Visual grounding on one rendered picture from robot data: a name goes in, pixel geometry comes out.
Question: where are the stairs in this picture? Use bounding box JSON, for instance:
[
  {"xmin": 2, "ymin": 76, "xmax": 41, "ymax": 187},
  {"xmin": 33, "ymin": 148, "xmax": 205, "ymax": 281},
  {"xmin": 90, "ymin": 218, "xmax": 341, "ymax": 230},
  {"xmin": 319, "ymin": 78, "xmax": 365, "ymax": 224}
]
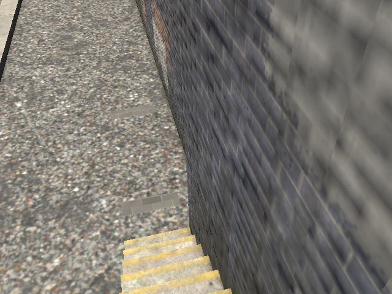
[{"xmin": 119, "ymin": 227, "xmax": 232, "ymax": 294}]

